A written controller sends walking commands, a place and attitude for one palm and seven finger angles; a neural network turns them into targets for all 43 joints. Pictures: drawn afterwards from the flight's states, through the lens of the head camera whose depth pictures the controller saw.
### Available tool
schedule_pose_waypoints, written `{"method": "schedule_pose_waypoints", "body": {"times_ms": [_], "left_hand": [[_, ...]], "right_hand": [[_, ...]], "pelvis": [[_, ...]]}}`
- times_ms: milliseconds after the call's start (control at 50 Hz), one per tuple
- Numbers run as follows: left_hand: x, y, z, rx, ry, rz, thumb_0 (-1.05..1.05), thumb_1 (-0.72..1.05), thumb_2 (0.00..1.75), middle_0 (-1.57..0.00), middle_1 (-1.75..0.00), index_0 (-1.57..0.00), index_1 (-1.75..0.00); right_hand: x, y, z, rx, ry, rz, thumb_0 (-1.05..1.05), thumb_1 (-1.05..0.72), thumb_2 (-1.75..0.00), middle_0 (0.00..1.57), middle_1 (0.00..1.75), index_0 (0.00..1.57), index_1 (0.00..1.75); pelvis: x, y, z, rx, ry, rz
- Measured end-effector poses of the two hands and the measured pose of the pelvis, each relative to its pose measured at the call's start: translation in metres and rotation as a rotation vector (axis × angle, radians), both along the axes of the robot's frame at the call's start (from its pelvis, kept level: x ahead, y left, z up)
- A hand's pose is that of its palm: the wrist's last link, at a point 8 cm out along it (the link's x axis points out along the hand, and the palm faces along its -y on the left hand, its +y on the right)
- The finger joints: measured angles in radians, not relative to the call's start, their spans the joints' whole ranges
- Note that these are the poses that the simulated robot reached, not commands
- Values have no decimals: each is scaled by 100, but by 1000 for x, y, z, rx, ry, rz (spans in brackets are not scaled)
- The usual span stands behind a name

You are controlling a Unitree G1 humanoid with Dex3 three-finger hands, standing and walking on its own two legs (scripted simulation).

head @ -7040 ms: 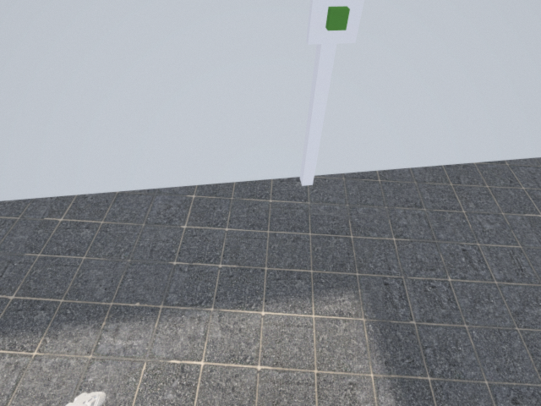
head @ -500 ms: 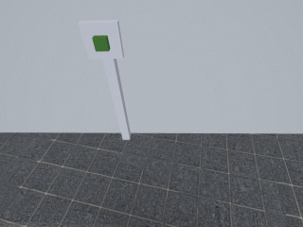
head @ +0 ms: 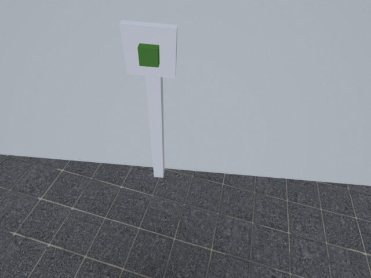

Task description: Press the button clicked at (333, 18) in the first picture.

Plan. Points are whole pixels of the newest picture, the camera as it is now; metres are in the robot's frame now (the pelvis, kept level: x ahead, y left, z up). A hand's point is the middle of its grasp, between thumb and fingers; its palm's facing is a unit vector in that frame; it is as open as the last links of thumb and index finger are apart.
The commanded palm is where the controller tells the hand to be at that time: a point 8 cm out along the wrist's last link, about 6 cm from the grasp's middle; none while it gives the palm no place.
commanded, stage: take the last steps up to it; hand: left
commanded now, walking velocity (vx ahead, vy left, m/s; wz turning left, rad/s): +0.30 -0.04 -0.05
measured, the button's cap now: (149, 55) +0.76 +0.19 +0.09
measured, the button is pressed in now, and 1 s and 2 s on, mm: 0 0 0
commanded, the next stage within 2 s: come to a stop and stand still in 0.52 s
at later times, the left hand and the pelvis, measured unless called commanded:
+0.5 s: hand (148, 221) +0.29 +0.12 -0.16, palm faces -0.05 -0.98 -0.20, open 7.4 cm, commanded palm none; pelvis +0.17 -0.04 -0.01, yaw -2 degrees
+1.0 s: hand (135, 244) +0.23 +0.15 -0.18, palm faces +0.04 -0.98 -0.18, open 7.4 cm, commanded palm none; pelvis +0.23 -0.02 +0.01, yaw -3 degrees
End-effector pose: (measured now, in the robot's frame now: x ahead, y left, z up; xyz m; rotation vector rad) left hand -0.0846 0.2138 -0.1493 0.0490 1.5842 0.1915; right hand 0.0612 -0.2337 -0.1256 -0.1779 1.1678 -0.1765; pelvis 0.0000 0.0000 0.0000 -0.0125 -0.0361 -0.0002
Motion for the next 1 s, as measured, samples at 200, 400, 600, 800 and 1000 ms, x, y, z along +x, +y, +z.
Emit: {"method": "schedule_pose_waypoints", "body": {"times_ms": [200,400,600,800,1000], "left_hand": [[202,36,28,71,-378,-101,1,91,89,-20,-30,-20,-30],[342,-11,34,64,-457,-238,1,91,89,-20,-30,-20,-30],[355,-36,28,102,-421,-125,-2,95,89,-21,-30,-21,-30],[319,-25,8,50,-215,-78,0,93,89,-20,-30,-20,-30],[311,-17,4,36,-153,-79,1,91,89,-20,-30,-20,-30]], "right_hand": [[-24,28,-2,63,167,-83,0,-93,-90,20,30,20,30],[-35,32,-18,160,375,-206,1,-91,-90,20,30,20,30],[76,-30,-22,102,321,-129,1,-91,-90,20,30,19,30],[229,-34,-5,19,36,-19,1,-92,-90,20,30,19,30],[264,-1,0,52,-16,7,1,-91,-90,20,30,20,30]], "pelvis": [[59,11,15,32,2,-10],[134,-17,4,43,8,-43],[192,-48,5,10,10,-17],[232,-33,5,-25,0,-34],[231,-24,6,18,1,-54]]}}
